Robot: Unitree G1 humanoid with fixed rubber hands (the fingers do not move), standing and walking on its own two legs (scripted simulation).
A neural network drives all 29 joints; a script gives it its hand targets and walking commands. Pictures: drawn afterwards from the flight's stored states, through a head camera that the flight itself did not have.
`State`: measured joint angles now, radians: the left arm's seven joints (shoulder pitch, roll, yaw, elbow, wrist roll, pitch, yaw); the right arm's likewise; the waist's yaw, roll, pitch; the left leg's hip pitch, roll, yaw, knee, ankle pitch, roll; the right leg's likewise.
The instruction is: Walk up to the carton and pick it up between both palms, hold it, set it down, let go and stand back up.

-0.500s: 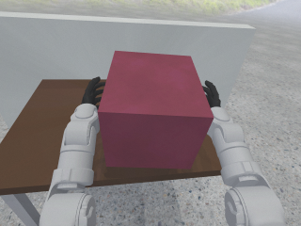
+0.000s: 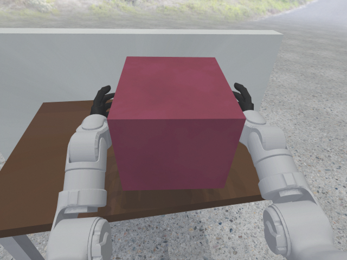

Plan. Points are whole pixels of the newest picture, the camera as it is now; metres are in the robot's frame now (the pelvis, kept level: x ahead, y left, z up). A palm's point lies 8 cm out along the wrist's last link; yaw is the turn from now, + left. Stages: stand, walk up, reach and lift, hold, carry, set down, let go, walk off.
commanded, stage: reach and lift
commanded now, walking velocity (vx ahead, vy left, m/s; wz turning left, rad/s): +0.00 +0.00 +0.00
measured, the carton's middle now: (172, 118) +0.40 +0.00 +0.20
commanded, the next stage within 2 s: hold in 0.50 s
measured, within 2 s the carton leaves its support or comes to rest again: neither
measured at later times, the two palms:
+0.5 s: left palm (95, 115) +0.36 +0.17 +0.23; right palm (243, 107) +0.37 -0.15 +0.25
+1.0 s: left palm (92, 108) +0.35 +0.16 +0.26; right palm (249, 98) +0.36 -0.16 +0.28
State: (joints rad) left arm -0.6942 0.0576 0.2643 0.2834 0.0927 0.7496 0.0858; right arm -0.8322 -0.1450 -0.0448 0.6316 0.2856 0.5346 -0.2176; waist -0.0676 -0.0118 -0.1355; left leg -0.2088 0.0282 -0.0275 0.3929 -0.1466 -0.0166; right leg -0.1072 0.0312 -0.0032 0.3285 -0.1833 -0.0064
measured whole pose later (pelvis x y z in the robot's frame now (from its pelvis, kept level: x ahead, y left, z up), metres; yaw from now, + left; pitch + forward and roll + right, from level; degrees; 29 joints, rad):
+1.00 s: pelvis +0.00 -0.01 +0.00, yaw +0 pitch -2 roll -1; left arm -0.76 0.08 0.31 0.25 0.09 0.90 0.06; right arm -0.95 -0.18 -0.02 0.63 0.34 0.70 -0.26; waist -0.05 0.00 -0.20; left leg -0.23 0.04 -0.04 0.41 -0.15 -0.03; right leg -0.13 0.05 0.01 0.34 -0.18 -0.02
